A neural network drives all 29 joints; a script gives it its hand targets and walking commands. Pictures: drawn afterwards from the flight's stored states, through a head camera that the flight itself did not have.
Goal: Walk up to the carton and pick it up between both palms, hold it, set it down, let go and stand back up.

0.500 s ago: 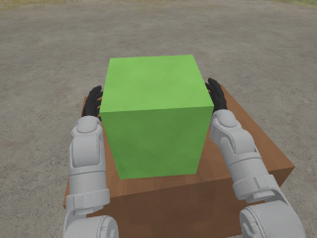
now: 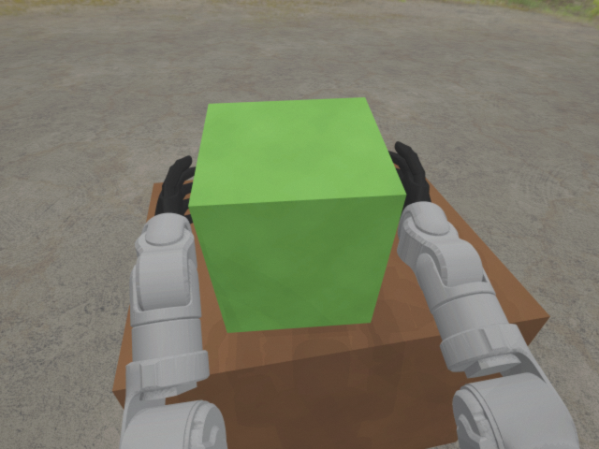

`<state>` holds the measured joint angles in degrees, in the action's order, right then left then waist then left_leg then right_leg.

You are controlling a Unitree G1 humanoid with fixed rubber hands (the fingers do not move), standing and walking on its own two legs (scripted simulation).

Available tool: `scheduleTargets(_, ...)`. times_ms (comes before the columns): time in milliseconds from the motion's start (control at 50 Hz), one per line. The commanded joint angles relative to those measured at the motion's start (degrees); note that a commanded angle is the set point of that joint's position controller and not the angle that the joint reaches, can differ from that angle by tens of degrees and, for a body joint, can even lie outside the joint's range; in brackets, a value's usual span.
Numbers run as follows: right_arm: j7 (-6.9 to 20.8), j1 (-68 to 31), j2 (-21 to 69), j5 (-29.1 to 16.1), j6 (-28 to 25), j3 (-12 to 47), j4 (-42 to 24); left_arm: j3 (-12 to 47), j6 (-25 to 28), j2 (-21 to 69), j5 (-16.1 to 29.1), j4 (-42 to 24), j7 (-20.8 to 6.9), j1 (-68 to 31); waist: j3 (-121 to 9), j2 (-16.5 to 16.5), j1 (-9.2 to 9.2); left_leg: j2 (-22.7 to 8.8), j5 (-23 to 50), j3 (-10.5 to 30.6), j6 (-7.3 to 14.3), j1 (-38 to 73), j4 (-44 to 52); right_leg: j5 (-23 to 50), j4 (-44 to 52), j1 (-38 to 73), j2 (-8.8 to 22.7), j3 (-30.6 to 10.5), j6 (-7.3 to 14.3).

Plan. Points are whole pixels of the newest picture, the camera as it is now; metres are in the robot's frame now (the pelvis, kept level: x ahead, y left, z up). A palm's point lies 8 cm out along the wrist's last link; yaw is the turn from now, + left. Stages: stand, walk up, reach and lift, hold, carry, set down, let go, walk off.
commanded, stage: hold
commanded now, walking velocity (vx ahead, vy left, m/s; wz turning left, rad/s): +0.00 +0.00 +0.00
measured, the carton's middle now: (293, 219) +0.39 +0.01 +0.17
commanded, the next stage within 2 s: none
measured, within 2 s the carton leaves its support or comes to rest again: neither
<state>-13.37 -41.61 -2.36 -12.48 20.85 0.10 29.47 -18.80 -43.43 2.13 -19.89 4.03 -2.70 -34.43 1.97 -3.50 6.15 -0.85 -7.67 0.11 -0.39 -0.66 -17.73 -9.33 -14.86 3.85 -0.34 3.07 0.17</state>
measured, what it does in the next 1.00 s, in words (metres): stands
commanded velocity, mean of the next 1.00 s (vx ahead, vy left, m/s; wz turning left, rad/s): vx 0.00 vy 0.00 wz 0.00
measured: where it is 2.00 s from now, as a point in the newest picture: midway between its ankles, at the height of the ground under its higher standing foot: outside the picture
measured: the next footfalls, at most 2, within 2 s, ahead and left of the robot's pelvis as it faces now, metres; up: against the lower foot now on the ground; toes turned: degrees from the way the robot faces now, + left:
none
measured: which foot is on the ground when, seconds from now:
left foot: down 0.00-1.00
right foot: down 0.00-1.00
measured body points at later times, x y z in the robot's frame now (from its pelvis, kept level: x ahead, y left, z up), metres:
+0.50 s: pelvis +0.00 +0.00 +0.00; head -0.05 +0.02 +0.45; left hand +0.36 +0.16 +0.19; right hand +0.37 -0.14 +0.20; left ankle +0.04 +0.12 -0.75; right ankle +0.00 -0.11 -0.75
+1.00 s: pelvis +0.00 +0.00 +0.00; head -0.05 +0.03 +0.45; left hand +0.37 +0.16 +0.20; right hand +0.38 -0.14 +0.21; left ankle +0.04 +0.12 -0.75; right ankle +0.00 -0.11 -0.75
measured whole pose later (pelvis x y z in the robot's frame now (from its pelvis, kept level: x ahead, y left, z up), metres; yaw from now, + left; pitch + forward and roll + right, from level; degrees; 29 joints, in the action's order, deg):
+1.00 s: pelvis +0.00 +0.00 +0.00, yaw +0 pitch -9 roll -1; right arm -13.3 -42.5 -1.9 -11.3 20.6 -1.1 30.2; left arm -19.0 -42.8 1.5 -19.5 6.0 -2.8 -36.0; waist 1.6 -3.5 5.9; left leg -0.8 -7.2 0.2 -0.4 -1.3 -17.5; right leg -9.2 -15.2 3.0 -0.3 3.1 0.2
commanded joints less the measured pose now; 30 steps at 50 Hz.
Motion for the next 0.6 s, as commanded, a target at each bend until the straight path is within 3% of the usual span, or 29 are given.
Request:
scheduleTargets(0, 5.75, -37.8, 32.62, -4.82, -3.82, 20.41, -17.22, 29.66, 4.36, 28.44, 9.75, -8.15, -7.99, -38.92, -22.79, 5.39, 0.2, 3.04, 14.96, -1.61, -1.53, 10.4, -1.08, 12.53, 0.92, -0.16, -2.69, 2.03, -3.35)
scheduleTargets(300, 6.07, -38.46, 32.89, -3.29, -3.74, 19.41, -16.3, 29.55, 4.54, 28.68, 10.2, -6.38, -7.65, -39.7, -22.81, 4.61, 0.04, 2.73, 10.05, -1.78, -0.72, 9.11, 0.14, 8.5, 1.36, -1.45, -2.43, 1.82, -3.12)
scheduleTargets(320, 5.89, -35.69, 31.63, -2.87, -3.43, 19.49, -14.82, 28.55, 3.96, 27.7, 8.58, -5.76, -7.58, -36.27, -20.74, 6.17, -0.84, 2.71, 10.94, -1.92, -0.89, 8.83, -0.14, 8.95, 0.75, -1.06, -2.28, 1.3, -3.2)
scheduleTargets(580, 5.78, -39.02, 33.52, -3.65, -4.35, 20.81, -19.56, 30.55, 4.7, 28.2, 10.8, -8.95, -7.05, -39.24, -24.31, 4.59, -0.98, 2.78, 11.65, -1.87, -0.66, 8.38, -0.92, 9.83, 0.03, -0.76, -2.64, 1.42, -3.54)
